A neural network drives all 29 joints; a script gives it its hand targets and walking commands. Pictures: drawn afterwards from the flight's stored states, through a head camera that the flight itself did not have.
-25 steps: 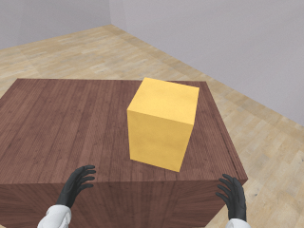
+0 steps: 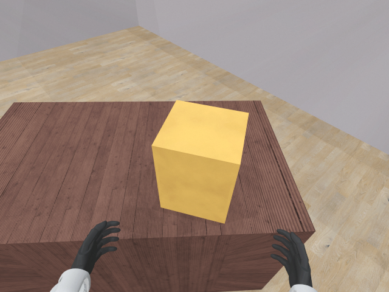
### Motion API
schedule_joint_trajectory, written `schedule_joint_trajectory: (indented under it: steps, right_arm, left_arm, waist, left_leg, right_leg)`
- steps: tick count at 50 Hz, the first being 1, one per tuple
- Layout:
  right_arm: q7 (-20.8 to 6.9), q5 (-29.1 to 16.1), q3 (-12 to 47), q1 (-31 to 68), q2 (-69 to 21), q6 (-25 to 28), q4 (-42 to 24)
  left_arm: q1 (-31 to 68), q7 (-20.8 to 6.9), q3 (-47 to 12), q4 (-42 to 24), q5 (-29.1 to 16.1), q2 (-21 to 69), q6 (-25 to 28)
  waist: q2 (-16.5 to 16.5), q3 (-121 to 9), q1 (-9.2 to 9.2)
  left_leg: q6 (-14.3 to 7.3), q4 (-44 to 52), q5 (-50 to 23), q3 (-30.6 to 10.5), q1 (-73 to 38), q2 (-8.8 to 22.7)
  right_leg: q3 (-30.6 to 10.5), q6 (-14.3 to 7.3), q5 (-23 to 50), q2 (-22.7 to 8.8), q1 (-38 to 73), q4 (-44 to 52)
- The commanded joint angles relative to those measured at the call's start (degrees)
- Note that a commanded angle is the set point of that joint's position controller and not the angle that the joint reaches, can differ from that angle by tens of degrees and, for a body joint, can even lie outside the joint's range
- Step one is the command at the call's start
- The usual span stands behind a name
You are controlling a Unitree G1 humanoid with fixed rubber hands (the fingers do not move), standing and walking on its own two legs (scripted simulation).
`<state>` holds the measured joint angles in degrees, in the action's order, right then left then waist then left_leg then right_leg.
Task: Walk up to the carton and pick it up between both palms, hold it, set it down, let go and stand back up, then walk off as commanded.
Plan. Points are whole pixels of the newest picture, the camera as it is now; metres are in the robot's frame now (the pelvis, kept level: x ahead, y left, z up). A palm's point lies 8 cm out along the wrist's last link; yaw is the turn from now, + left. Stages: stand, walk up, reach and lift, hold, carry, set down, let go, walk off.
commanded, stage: set down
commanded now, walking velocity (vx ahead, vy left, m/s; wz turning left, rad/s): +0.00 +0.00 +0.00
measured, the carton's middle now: (201, 163) +0.44 +0.03 -0.01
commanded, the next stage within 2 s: let go in 1.32 s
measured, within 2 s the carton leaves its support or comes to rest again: neither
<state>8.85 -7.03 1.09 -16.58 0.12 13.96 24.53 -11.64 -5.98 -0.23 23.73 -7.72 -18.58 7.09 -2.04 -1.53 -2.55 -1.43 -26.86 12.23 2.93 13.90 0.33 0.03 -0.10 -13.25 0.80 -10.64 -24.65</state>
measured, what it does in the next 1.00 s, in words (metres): stands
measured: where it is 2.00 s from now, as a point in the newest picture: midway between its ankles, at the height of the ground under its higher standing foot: outside the picture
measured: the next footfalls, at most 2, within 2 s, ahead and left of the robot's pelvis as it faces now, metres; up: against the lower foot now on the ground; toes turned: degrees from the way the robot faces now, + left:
none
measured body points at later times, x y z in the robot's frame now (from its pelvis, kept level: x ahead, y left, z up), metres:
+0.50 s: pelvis +0.00 +0.00 +0.00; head -0.01 +0.01 +0.45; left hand +0.18 +0.25 -0.05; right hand +0.18 -0.19 -0.06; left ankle +0.02 +0.10 -0.74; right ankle +0.00 -0.12 -0.74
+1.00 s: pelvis +0.00 -0.01 +0.00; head -0.01 +0.00 +0.45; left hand +0.18 +0.24 -0.07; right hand +0.17 -0.21 -0.08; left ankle +0.02 +0.10 -0.74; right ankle +0.00 -0.12 -0.74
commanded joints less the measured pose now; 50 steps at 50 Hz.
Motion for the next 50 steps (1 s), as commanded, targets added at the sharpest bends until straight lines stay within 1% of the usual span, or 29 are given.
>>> schedule_joint_trajectory:
  steps: [1, 2, 3, 4, 5, 6, 7, 8, 9, 11, 12, 14, 16, 19, 22, 26, 28, 29, 30, 31, 32, 34, 35, 37, 39, 41, 46, 47, 50]
  right_arm:
    - [-2.0, 1.8, -1.7, 1.9, 7.2, 2.6, -3.2]
    - [-2.3, 1.4, -1.6, 0.5, 6.8, 3.1, -3.8]
    - [-2.5, 1.2, -1.7, 2.7, 8.1, 2.8, -3.2]
    - [-3.0, 1.5, -2.5, 2.9, 8.5, 2.7, -2.5]
    - [-2.5, 2.2, -2.0, 1.7, 7.5, 3.3, -4.2]
    - [-2.6, 1.6, -1.6, 2.3, 7.2, 3.3, -3.9]
    - [-3.3, 1.8, -1.8, 3.7, 8.6, 2.9, -2.9]
    - [-3.4, 2.2, -2.1, 3.7, 8.7, 3.2, -2.1]
    - [-3.5, 2.1, -1.9, 3.8, 8.5, 3.1, -2.1]
    - [-3.2, 2.9, -2.2, 3.6, 8.3, 2.0, -1.5]
    - [-3.9, 2.5, -1.5, 3.9, 8.7, 1.7, -0.2]
    - [-4.2, 3.6, -2.4, 4.9, 9.6, 1.5, 0.2]
    - [-3.9, 3.0, -1.9, 3.7, 8.6, 1.5, -0.9]
    - [-4.7, 4.1, -3.2, 5.7, 10.0, 1.6, 2.2]
    - [-5.8, 3.8, -4.5, 6.2, 11.8, 1.4, 2.2]
    - [-6.2, 4.7, -4.6, 5.6, 12.2, 1.1, 4.1]
    - [-6.6, 4.7, -4.1, 7.0, 11.3, 1.1, 2.8]
    - [-6.7, 4.8, -4.7, 7.1, 12.1, 1.3, 3.3]
    - [-6.6, 5.5, -5.4, 7.8, 12.2, 0.8, 4.3]
    - [-6.4, 5.4, -5.2, 6.5, 11.4, 1.0, 3.0]
    - [-6.8, 4.9, -4.8, 6.6, 11.9, 1.0, 5.2]
    - [-6.9, 5.0, -4.8, 6.7, 12.2, 0.8, 4.0]
    - [-7.4, 5.2, -5.4, 7.1, 13.1, 0.4, 6.8]
    - [-8.1, 5.3, -5.7, 7.4, 13.9, -0.1, 7.2]
    - [-7.8, 6.1, -5.5, 7.8, 13.4, -0.5, 6.2]
    - [-8.8, 6.3, -6.2, 9.4, 14.5, -0.9, 7.7]
    - [-8.8, 6.7, -6.5, 9.1, 14.5, -0.5, 7.1]
    - [-9.4, 7.0, -6.9, 10.8, 15.7, -0.9, 8.7]
    - [-9.8, 6.8, -7.1, 10.2, 15.6, -1.6, 9.9]
  left_arm:
    - [-0.9, 0.1, 1.6, -5.4, -1.4, -3.9, 1.1]
    - [-2.5, 0.1, 1.2, -5.9, -1.7, -4.0, 1.4]
    - [-0.9, 0.6, 1.3, -8.3, -1.4, -4.3, 1.5]
    - [-1.1, 0.7, 0.6, -6.5, -1.5, -3.5, 0.6]
    - [-1.8, 0.0, 1.1, -4.3, -1.6, -4.6, 1.1]
    - [-0.7, 0.1, 1.8, -5.3, -2.0, -4.8, 1.4]
    - [-0.1, 0.7, 2.2, -5.2, -0.7, -4.5, 0.4]
    - [-0.3, 0.9, 1.8, -3.4, -1.0, -4.2, 0.0]
    - [0.3, 0.8, 2.2, -3.7, -1.1, -4.4, 0.3]
    - [1.1, 0.6, 2.3, -1.9, -1.2, -4.6, -0.6]
    - [0.9, 1.0, 2.5, -1.2, -0.1, -3.9, -1.0]
    - [0.3, 1.0, 1.7, -1.0, -0.4, -3.1, -1.7]
    - [1.5, 1.2, 2.1, -4.2, -0.2, -4.4, -1.7]
    - [2.9, 2.3, 2.0, -2.5, 0.8, -3.7, -1.9]
    - [2.2, 3.6, 0.3, -4.9, 1.4, -2.1, -3.3]
    - [2.1, 3.5, -0.1, -0.6, 2.0, -1.1, -4.4]
    - [3.2, 3.9, 0.1, -0.8, 1.4, -1.7, -4.9]
    - [2.4, 4.3, 0.0, -2.2, 1.7, -1.2, -4.9]
    - [3.5, 4.1, -0.4, -0.8, 1.7, -1.5, -5.5]
    - [3.6, 4.3, -0.3, -3.2, 1.5, -2.4, -5.3]
    - [3.1, 4.4, 0.1, -1.6, 2.7, -1.2, -5.4]
    - [2.9, 4.6, 0.3, -1.4, 2.8, -1.1, -6.1]
    - [2.3, 5.0, -0.1, 0.1, 3.1, -0.6, -6.6]
    - [2.1, 5.6, -0.1, -0.9, 4.4, 0.5, -7.3]
    - [4.0, 5.1, -0.9, 0.3, 3.7, 0.1, -7.7]
    - [4.0, 6.2, -0.9, 0.7, 5.1, 1.2, -9.0]
    - [5.2, 6.3, -0.1, -1.2, 4.9, 0.2, -9.2]
    - [5.1, 6.8, -0.6, -0.6, 5.5, 1.1, -10.2]
    - [5.6, 7.0, -0.4, 0.8, 6.3, 1.6, -10.7]
  waist:
    - [9.6, -0.1, 0.29]
    - [8.8, -0.6, 1.10]
    - [10.8, -0.4, 0.27]
    - [10.4, -0.8, 0.92]
    - [7.1, 0.2, 1.49]
    - [7.4, 0.0, 1.19]
    - [9.5, -0.1, 0.28]
    - [7.8, 1.0, 0.97]
    - [7.9, 0.8, 0.10]
    - [5.7, 2.2, 1.45]
    - [7.9, 2.2, 0.65]
    - [6.1, 2.4, 0.92]
    - [8.0, 1.7, 1.27]
    - [8.4, 1.9, 0.73]
    - [10.5, 1.9, 1.18]
    - [8.1, 2.8, 1.99]
    - [7.4, 1.9, 1.46]
    - [8.8, 1.2, 1.69]
    - [7.8, 2.2, 2.31]
    - [8.5, 1.5, 2.45]
    - [9.1, 2.6, 1.82]
    - [8.1, 2.6, 1.46]
    - [9.2, 3.7, 1.86]
    - [10.2, 2.2, 1.09]
    - [7.9, 3.1, 2.25]
    - [9.4, 2.7, 1.77]
    - [7.4, 2.7, 2.30]
    - [8.5, 2.3, 1.46]
    - [7.7, 3.1, 2.02]
  left_leg:
    - [5.1, 7.5, -13.1, -3.4, -16.7, 2.9]
    - [5.5, 7.0, -15.6, -3.7, -17.8, 2.7]
    - [5.6, 7.6, -14.5, -3.9, -17.5, 3.1]
    - [5.7, 7.7, -13.8, -4.0, -17.8, 3.6]
    - [4.6, 6.9, -14.6, -2.5, -17.5, 1.8]
    - [4.7, 6.7, -14.6, -2.5, -16.8, 1.9]
    - [5.1, 7.4, -13.6, -3.1, -17.4, 2.5]
    - [4.6, 7.6, -12.9, -3.0, -16.6, 2.5]
    - [4.6, 7.8, -12.3, -2.9, -15.8, 2.5]
    - [3.8, 8.3, -9.4, -2.5, -15.4, 2.3]
    - [4.1, 8.3, -10.3, -2.6, -16.4, 2.4]
    - [4.0, 8.0, -11.9, -2.2, -16.8, 2.4]
    - [4.1, 8.3, -11.7, -1.9, -16.1, 2.1]
    - [4.5, 8.6, -9.5, -2.0, -14.5, 2.2]
    - [5.1, 10.0, -9.7, -3.2, -14.7, 4.0]
    - [4.9, 10.5, -6.3, -3.1, -14.8, 3.9]
    - [4.0, 9.7, -5.5, -2.1, -13.8, 3.0]
    - [4.5, 9.5, -7.6, -2.0, -14.3, 3.1]
    - [4.3, 10.3, -5.0, -2.5, -13.5, 3.8]
    - [4.3, 9.5, -5.9, -2.0, -13.1, 3.4]
    - [4.2, 10.0, -5.8, -1.9, -13.6, 3.3]
    - [3.9, 9.7, -6.8, -2.0, -13.7, 3.1]
    - [4.1, 10.1, -6.6, -2.0, -13.0, 3.4]
    - [4.9, 10.5, -6.9, -2.5, -14.3, 3.8]
    - [4.2, 10.8, -3.1, -2.0, -12.9, 3.5]
    - [4.5, 11.4, -2.5, -2.3, -11.8, 3.9]
    - [4.0, 9.5, -6.1, -0.7, -12.7, 2.5]
    - [4.2, 10.3, -4.5, -1.6, -12.5, 3.4]
    - [4.1, 10.6, -2.2, -2.0, -11.8, 3.5]
  right_leg:
    - [-0.7, -3.1, 1.7, -0.1, 1.9, 7.9]
    - [-0.8, -2.9, 3.3, 0.1, 1.7, 8.2]
    - [-0.1, -3.1, 1.6, 0.2, 1.1, 7.8]
    - [-0.1, -3.1, 2.0, 0.3, 0.8, 7.8]
    - [-0.9, -2.8, 2.6, -0.2, 0.7, 9.1]
    - [-0.5, -2.8, 2.5, 0.0, 0.8, 8.5]
    - [-0.1, -3.0, 1.7, 0.3, 0.1, 8.3]
    - [-0.2, -3.0, 1.0, 0.4, 0.3, 8.4]
    - [0.0, -3.0, 1.1, 0.2, 1.4, 8.1]
    - [-0.6, -2.6, -0.3, -0.4, 0.1, 9.0]
    - [-0.5, -3.1, -1.1, -0.2, -1.0, 8.9]
    - [-0.2, -3.1, 0.0, 0.0, -1.0, 9.0]
    - [-0.5, -2.7, 1.4, -0.5, -0.1, 8.8]
    - [0.4, -2.8, -1.3, 0.1, -0.4, 8.7]
    - [0.4, -3.0, 1.0, 0.4, -0.3, 7.7]
    - [0.4, -2.4, -0.8, 0.4, -0.7, 8.5]
    - [0.1, -2.7, -1.5, -0.2, -1.2, 8.8]
    - [1.1, -2.8, -0.3, 0.6, -1.4, 7.9]
    - [0.8, -2.5, -1.2, 0.2, -1.3, 8.3]
    - [0.7, -2.5, 0.4, 0.0, -0.7, 7.7]
    - [0.9, -2.5, -0.4, 0.4, -1.4, 7.9]
    - [0.7, -2.7, 0.6, 0.3, -0.7, 7.8]
    - [1.0, -3.0, -0.2, 0.4, -1.5, 7.9]
    - [1.7, -3.1, 0.2, 0.8, -1.4, 7.7]
    - [1.2, -2.6, -1.1, 0.4, -1.2, 8.0]
    - [2.2, -3.0, -1.8, 0.8, -0.7, 7.3]
    - [1.9, -2.7, 0.5, 0.5, -1.7, 7.8]
    - [2.5, -2.9, -0.6, 1.0, -2.1, 7.1]
    - [2.2, -2.7, -1.2, 0.8, -1.9, 7.1]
